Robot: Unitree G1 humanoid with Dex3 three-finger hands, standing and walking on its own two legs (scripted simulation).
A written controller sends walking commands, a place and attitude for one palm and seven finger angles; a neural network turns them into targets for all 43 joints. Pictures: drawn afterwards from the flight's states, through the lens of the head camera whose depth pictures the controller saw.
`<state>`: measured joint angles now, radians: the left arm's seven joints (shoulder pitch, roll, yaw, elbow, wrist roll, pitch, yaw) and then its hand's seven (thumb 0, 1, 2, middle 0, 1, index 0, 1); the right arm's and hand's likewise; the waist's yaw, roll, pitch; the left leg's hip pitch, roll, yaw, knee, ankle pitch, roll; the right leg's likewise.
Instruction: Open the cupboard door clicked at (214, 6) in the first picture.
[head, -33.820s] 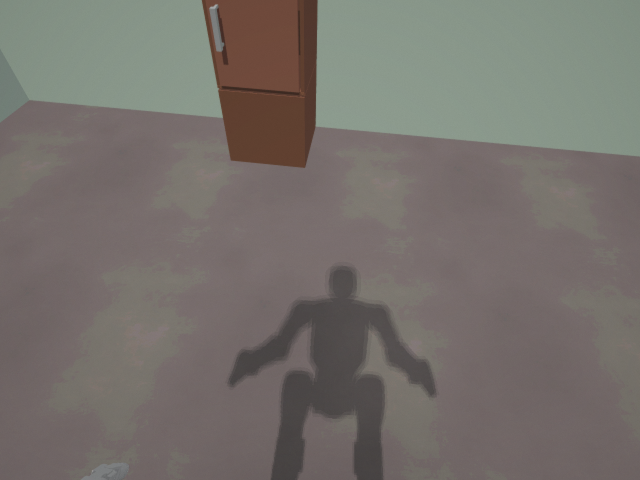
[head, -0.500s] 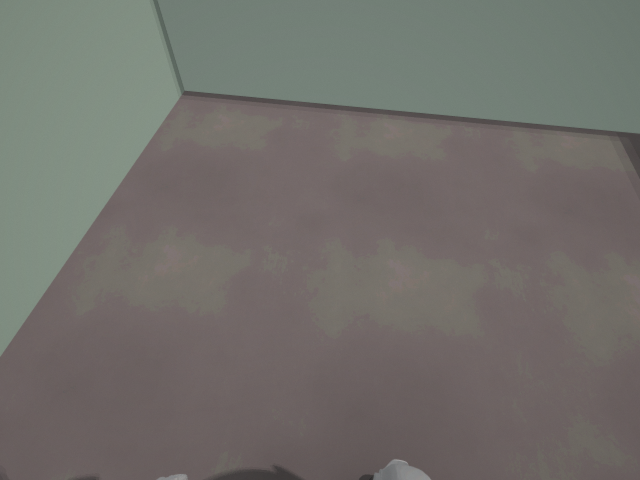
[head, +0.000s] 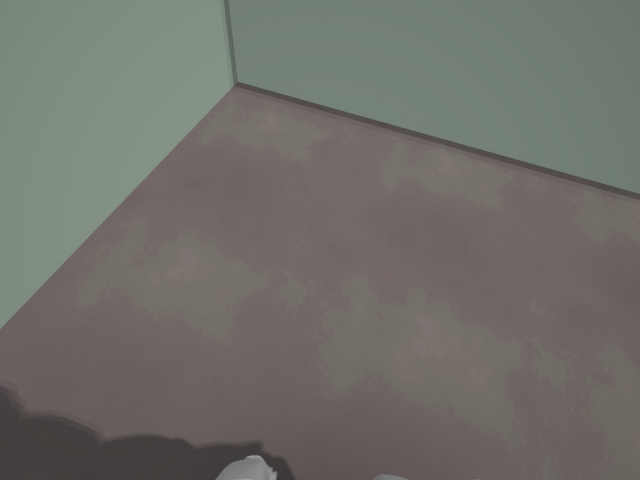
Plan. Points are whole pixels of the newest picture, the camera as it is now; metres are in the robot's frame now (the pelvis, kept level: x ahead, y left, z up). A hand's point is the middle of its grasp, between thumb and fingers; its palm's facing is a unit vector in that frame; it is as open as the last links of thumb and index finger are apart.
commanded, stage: turn to face it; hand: left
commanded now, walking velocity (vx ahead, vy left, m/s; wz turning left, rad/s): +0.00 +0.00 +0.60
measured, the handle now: out of the picture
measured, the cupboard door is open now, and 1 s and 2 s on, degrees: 49 49 49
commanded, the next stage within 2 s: none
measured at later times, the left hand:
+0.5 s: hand out of the picture +0.06 +0.14 -0.15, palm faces +0.32 -0.92 -0.24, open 7.4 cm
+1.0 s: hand out of the picture +0.05 +0.10 -0.14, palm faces +0.58 -0.76 -0.27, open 7.4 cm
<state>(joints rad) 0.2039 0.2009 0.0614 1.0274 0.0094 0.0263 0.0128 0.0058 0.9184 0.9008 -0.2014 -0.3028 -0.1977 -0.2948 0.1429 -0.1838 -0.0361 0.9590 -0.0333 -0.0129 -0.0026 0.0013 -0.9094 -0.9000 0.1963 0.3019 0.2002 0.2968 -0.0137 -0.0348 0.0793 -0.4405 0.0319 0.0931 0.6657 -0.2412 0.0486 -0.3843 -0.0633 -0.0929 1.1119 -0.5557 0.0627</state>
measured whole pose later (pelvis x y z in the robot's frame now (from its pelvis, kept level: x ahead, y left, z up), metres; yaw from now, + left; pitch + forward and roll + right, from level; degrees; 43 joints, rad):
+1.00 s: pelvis +0.10 -0.12 +0.02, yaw +37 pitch +0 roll +2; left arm 0.19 0.20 0.04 0.87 0.02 0.02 0.02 0.01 0.91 0.90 -0.20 -0.30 -0.20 -0.30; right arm 0.12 -0.26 -0.08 0.92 -0.02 0.08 0.03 0.01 -0.91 -0.90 0.20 0.30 0.20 0.30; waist -0.02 0.00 0.11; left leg -0.48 0.01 0.02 1.06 -0.47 -0.06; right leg -0.28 -0.11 -0.13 0.57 -0.30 0.00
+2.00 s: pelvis +0.12 -0.14 +0.01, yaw +74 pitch +1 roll -1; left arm 0.16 0.27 0.08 0.91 0.01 0.07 0.01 0.01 0.91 0.90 -0.20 -0.30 -0.20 -0.29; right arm 0.12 -0.22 -0.05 0.89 -0.03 0.03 0.00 0.00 -0.91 -0.90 0.20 0.30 0.20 0.30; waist 0.00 -0.05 0.11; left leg -0.34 -0.01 -0.01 0.58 -0.26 0.03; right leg -0.48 -0.09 -0.03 1.10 -0.47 0.08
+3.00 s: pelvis +0.19 -0.13 +0.01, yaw +110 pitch +1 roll +0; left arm 0.15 0.22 0.05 0.86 0.02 0.01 0.02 0.01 0.91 0.90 -0.20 -0.30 -0.20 -0.29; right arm 0.15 -0.25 -0.08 0.94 -0.02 0.08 0.01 0.01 -0.91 -0.90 0.20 0.30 0.20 0.30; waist -0.02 0.03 0.10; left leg -0.48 -0.04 -0.08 1.01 -0.48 -0.03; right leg -0.27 -0.06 -0.07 0.59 -0.33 0.01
